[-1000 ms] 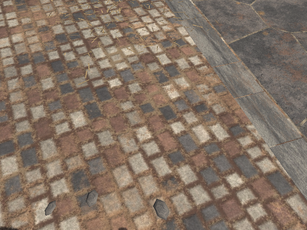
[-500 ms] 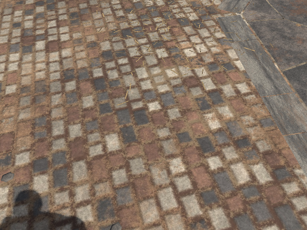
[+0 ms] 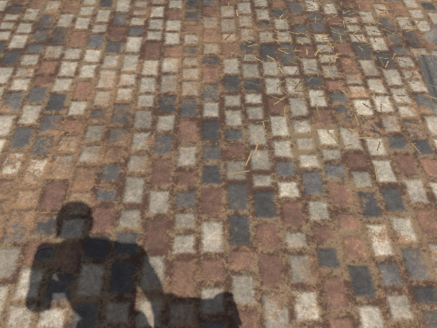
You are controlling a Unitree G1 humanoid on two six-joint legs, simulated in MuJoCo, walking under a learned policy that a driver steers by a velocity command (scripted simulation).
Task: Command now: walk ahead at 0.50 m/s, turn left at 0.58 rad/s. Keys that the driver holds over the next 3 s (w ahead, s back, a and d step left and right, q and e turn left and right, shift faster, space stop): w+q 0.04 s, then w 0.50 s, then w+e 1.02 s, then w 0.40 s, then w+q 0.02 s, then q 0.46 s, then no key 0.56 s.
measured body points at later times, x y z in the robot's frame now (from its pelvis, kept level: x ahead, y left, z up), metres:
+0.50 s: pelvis +0.28 -0.06 +0.00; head +0.31 -0.06 +0.45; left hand +0.29 +0.22 -0.11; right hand +0.47 -0.30 -0.10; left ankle +0.35 +0.11 -0.68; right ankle +0.28 -0.15 -0.74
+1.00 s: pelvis +0.55 +0.03 +0.00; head +0.57 +0.03 +0.45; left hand +0.69 +0.31 -0.11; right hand +0.60 -0.26 -0.11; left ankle +0.53 +0.13 -0.74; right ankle +0.61 -0.14 -0.67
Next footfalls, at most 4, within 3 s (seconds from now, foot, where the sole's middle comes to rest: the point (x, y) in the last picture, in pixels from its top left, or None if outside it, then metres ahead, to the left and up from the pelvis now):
0.24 right None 0.32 -0.14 -0.78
0.74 left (173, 292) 0.57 0.13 -0.78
1.26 right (257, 218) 0.83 -0.15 -0.78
1.76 left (227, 146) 1.16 -0.06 -0.78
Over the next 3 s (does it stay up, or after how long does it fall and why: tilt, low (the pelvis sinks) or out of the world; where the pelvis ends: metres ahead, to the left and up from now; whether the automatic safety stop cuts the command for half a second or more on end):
stays up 1.24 -0.21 -0.01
